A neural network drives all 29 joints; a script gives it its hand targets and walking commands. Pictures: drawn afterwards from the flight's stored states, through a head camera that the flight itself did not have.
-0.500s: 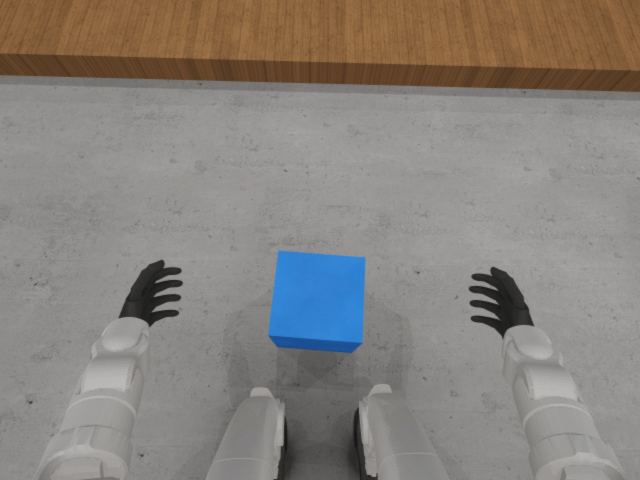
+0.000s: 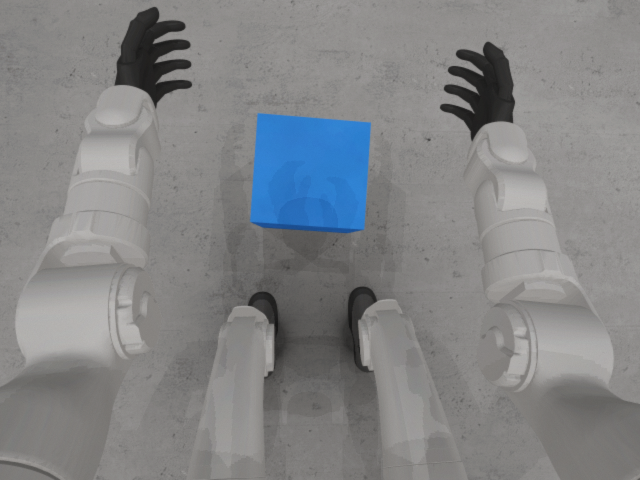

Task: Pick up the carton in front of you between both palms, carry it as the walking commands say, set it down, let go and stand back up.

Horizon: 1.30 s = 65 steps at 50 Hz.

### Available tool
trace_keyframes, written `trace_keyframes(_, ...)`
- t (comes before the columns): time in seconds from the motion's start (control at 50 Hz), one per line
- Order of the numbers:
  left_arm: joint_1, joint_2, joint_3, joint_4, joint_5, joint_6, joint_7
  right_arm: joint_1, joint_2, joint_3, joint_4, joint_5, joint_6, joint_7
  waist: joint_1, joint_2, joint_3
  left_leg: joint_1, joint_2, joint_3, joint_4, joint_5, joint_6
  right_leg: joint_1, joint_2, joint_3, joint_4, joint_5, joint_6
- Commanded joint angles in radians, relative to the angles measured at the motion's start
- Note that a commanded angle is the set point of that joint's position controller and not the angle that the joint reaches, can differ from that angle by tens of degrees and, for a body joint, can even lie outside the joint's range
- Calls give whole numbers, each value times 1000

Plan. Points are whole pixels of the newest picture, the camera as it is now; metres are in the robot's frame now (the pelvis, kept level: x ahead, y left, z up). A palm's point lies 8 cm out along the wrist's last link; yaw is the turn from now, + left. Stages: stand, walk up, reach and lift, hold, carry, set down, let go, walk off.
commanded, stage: reach and lift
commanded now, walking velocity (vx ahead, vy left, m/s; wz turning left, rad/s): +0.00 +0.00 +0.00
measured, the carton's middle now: (309, 182) +0.48 -0.01 -0.51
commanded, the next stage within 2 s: none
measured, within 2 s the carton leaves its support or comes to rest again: leaves its support in 1.62 s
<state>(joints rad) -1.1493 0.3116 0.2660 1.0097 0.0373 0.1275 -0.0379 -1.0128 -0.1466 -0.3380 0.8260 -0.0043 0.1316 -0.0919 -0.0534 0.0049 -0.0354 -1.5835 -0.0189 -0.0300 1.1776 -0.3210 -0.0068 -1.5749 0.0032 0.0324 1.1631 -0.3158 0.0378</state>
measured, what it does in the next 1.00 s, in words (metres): lowers itself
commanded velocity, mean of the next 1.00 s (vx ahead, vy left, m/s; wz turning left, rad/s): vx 0.00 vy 0.00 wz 0.00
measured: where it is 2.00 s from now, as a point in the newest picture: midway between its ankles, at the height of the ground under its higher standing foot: (314, 347)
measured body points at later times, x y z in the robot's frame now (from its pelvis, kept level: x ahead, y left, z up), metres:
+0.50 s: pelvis -0.01 +0.00 -0.18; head +0.34 +0.00 +0.11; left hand +0.51 +0.19 -0.35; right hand +0.47 -0.21 -0.35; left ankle +0.09 +0.12 -0.60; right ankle +0.09 -0.14 -0.60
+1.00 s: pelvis -0.02 +0.00 -0.27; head +0.34 +0.01 -0.01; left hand +0.51 +0.17 -0.46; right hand +0.49 -0.20 -0.45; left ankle +0.09 +0.12 -0.60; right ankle +0.09 -0.14 -0.60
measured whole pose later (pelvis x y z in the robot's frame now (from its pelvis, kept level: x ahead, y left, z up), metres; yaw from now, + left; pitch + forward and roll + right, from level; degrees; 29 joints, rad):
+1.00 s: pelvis -0.02 +0.00 -0.27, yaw -2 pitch +39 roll -2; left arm -1.31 0.39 -0.01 1.09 -0.24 -0.01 0.10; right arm -1.26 -0.31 -0.07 1.07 0.31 -0.02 -0.15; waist -0.03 -0.03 0.29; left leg -2.30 -0.02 -0.04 2.20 -0.57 -0.02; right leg -2.30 0.05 0.03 2.17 -0.55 0.07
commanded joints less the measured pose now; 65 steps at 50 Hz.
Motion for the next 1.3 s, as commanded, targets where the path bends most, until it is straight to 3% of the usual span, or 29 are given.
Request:
trace_keyframes(0.0,-170,78,36,-81,32,-48,6,-142,-84,-44,-81,-29,-55,11,-1,54,-895,500,-45,35,-69,148,-23,331,62,-97,-54,119,22)
trace_keyframes(0.14,-74,26,21,-79,18,-100,37,-59,-66,-38,-21,-23,-122,18,6,61,-901,280,-43,18,167,295,-30,77,66,-85,165,236,33)
trace_keyframes(0.3,-80,109,-83,-202,-108,-126,78,-57,-131,84,-107,108,-141,-15,15,67,-1171,220,-43,32,443,406,-34,49,68,-87,438,361,41)
trace_keyframes(0.44,-184,170,-142,-237,-194,-96,96,-170,-182,143,-161,179,-109,-45,19,59,-1171,99,-29,65,582,190,-33,19,57,-107,588,202,38)
trace_keyframes(0.52,-261,181,-162,-130,-214,-86,101,-262,-188,150,-72,192,-94,-52,16,40,-989,-45,-12,64,621,-13,-27,-65,42,-106,633,21,36)
trace_keyframes(0.6,-344,193,-180,-16,-229,-94,103,-354,-201,156,42,199,-99,-53,16,31,-859,-126,5,51,674,-108,-20,-144,26,-96,686,-76,32)
trace_keyframes(0.72,-439,219,-217,68,-252,-128,113,-452,-238,176,153,219,-136,-53,17,36,-816,-139,18,32,759,-80,-23,-173,15,-84,779,-45,31)
trace_keyframes(0.8,-478,236,-251,28,-283,-149,127,-479,-248,216,139,269,-159,-63,21,47,-938,-59,15,37,812,5,-27,-112,19,-88,832,41,31)
trace_keyframes(0.84,-482,216,-269,3,-284,-157,132,-479,-210,261,154,315,-162,-55,51,57,-912,-66,11,45,816,28,-22,-146,28,-86,845,56,28)
trace_keyframes(0.94,-418,191,-262,-31,-276,-160,136,-405,-200,261,142,316,-171,-53,56,69,-953,2,3,42,843,132,-21,-156,41,-90,864,126,33)
trace_keyframes(1.1,-371,137,-253,56,-263,-156,127,-393,-185,225,191,258,-173,-55,29,43,-754,-143,1,23,817,30,-21,-256,40,-90,840,33,30)
trace_keyframes(1.28,-468,36,-313,64,-286,-179,140,-489,-49,323,191,305,-189,-64,59,24,-794,-142,-12,36,797,1,-6,-186,59,-75,823,28,29)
